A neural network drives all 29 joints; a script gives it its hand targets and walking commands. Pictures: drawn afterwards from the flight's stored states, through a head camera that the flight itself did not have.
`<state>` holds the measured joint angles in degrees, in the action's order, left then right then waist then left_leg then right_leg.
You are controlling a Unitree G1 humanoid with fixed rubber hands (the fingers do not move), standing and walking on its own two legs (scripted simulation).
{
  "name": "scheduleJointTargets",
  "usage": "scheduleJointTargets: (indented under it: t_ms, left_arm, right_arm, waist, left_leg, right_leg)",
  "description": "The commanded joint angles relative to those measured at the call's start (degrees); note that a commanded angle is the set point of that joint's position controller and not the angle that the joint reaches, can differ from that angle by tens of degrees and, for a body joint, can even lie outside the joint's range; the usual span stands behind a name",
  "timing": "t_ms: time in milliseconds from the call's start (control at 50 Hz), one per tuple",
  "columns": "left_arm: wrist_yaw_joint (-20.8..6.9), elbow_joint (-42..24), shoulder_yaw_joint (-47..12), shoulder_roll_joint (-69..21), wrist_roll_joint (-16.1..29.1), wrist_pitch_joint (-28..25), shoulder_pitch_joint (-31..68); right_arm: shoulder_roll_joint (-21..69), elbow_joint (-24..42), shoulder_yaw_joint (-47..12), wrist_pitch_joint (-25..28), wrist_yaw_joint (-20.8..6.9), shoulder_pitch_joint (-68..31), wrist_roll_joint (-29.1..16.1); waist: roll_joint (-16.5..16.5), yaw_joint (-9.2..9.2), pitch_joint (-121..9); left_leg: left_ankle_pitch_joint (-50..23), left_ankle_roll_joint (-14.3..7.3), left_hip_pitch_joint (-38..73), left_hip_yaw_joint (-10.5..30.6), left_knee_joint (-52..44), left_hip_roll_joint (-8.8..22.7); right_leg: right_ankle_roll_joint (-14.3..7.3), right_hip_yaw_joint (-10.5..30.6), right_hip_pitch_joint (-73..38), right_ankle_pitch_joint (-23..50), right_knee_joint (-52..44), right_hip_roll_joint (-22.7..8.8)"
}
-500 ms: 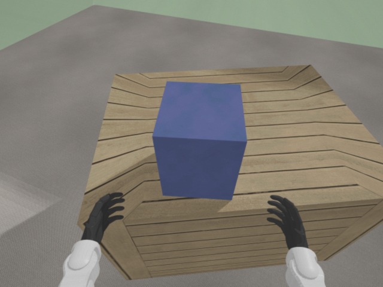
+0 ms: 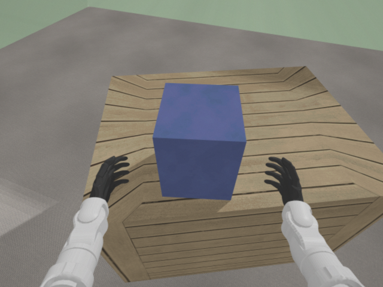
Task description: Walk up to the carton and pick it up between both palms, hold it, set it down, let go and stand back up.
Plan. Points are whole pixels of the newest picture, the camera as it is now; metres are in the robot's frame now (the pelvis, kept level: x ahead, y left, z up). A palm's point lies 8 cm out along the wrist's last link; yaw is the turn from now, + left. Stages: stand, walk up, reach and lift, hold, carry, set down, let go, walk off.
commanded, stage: reach and lift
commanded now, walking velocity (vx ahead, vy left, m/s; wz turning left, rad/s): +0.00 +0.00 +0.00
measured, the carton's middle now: (198, 143) +0.49 +0.02 -0.01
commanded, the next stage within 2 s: none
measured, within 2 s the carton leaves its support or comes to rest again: neither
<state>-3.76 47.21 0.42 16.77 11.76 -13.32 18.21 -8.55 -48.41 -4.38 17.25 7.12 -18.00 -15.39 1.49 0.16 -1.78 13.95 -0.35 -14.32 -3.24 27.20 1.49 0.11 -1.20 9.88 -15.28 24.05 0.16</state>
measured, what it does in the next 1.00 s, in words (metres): stands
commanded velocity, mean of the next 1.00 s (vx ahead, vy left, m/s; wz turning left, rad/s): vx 0.00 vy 0.00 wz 0.00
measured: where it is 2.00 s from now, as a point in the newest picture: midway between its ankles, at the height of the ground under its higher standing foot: outside the picture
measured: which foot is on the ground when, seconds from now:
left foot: down 0.00-1.00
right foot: down 0.00-1.00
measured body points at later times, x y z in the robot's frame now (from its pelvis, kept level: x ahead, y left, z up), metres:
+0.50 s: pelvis +0.00 -0.01 +0.00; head +0.00 +0.01 +0.45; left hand +0.40 +0.23 +0.09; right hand +0.39 -0.18 +0.09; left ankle +0.00 +0.11 -0.74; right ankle -0.03 -0.12 -0.74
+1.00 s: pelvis -0.01 -0.01 +0.00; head +0.02 +0.02 +0.45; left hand +0.45 +0.22 +0.14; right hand +0.45 -0.19 +0.15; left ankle +0.00 +0.11 -0.74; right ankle -0.03 -0.12 -0.74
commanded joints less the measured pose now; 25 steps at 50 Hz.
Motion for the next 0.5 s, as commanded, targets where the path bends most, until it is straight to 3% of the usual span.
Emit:
scheduleJointTargets:
  t_ms: [0,100,260,400,480]
  left_arm:
    - [0.4,-7.9,2.0,6.0,-0.3,1.0,18.1]
    - [0.1,-8.5,3.9,7.1,-1.4,4.0,21.3]
    - [0.1,-9.5,4.6,8.1,-1.1,8.3,29.5]
    - [0.0,-6.3,5.5,8.8,-2.0,12.4,34.9]
    - [0.1,-2.5,5.2,9.2,-1.7,13.8,40.2]
  right_arm:
    - [-4.9,7.7,1.6,-1.1,0.2,-16.7,-0.4]
    - [-5.9,9.8,1.7,-3.8,0.9,-19.5,-0.9]
    - [-6.5,12.4,2.1,-8.9,2.0,-26.4,-1.6]
    - [-7.5,10.0,1.6,-13.0,2.9,-32.1,-2.6]
    - [-8.0,7.8,1.6,-15.1,3.0,-37.1,-3.0]
  waist:
    - [-4.4,-0.06,-14.2]
    - [-3.3,-0.06,-16.4]
    - [-3.9,-0.06,-20.6]
    - [-3.3,-0.37,-20.8]
    - [-3.0,-0.62,-20.8]
  left_leg:
    - [-22.0,3.0,14.3,2.2,-1.2,-0.5]
    - [-25.2,2.5,14.3,1.8,-1.2,-1.0]
    - [-25.5,1.9,14.8,0.7,-1.7,-1.2]
    - [-27.3,1.9,14.5,0.6,-1.6,-1.3]
    - [-23.1,1.5,13.1,0.6,-2.6,-1.3]
  right_leg:
    - [-1.1,1.1,5.3,8.3,-5.1,0.9]
    - [-0.3,1.4,2.6,14.2,-5.0,1.0]
    - [0.1,1.3,1.9,15.8,-5.4,1.2]
    - [0.4,1.0,1.8,18.4,-5.8,1.6]
    - [0.4,0.6,3.3,14.9,-6.2,1.5]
